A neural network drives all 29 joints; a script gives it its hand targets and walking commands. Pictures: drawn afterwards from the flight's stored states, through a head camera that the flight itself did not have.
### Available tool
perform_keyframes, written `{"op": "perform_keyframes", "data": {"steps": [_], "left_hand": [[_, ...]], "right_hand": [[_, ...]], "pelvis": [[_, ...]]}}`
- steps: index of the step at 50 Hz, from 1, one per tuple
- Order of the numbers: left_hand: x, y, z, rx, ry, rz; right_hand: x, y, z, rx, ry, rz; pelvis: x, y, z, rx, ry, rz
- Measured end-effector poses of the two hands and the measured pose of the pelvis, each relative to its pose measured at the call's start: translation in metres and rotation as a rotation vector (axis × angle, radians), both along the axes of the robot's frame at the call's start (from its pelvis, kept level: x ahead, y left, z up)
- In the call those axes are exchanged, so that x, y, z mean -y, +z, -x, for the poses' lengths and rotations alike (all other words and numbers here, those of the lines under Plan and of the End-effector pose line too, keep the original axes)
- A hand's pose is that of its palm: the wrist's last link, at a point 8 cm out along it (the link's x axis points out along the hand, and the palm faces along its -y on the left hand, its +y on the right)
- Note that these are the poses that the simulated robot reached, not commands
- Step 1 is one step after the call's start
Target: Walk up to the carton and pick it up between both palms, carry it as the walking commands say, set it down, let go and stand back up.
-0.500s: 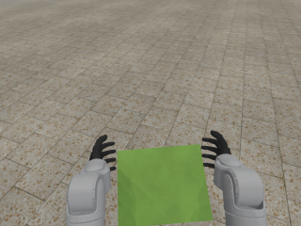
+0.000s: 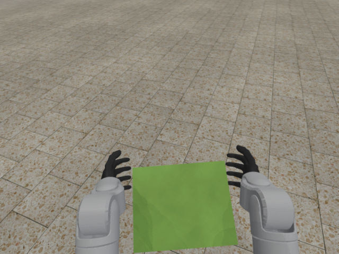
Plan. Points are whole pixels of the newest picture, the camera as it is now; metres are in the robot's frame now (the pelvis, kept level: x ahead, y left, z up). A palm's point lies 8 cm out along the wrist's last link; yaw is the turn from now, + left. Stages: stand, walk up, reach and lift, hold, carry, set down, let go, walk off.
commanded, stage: carry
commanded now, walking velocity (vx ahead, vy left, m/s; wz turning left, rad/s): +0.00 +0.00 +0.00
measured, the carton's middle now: (181, 203) +0.28 +0.00 -0.01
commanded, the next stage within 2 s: none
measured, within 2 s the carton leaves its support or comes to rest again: neither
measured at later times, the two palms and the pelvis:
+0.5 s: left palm (111, 180) +0.27 +0.15 +0.10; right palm (246, 175) +0.28 -0.14 +0.10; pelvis +0.01 +0.00 +0.00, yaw +0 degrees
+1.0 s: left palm (110, 183) +0.27 +0.15 +0.10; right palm (247, 178) +0.27 -0.14 +0.10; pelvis +0.00 +0.00 +0.00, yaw +0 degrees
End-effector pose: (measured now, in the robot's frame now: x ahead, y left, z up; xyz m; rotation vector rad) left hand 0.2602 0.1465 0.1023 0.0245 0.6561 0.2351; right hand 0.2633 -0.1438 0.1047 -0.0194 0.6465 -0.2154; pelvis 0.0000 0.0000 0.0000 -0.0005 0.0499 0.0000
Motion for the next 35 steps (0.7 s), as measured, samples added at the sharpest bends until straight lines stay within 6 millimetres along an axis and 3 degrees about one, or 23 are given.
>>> {"op": "perform_keyframes", "data": {"steps": [35], "left_hand": [[-0.003, -0.003, -0.017, 0.012, -0.003, 0.010]], "right_hand": [[-0.003, -0.003, -0.015, 0.005, -0.005, 0.003]], "pelvis": [[-0.004, 0.000, -0.014, -0.012, -0.006, 0.001]]}}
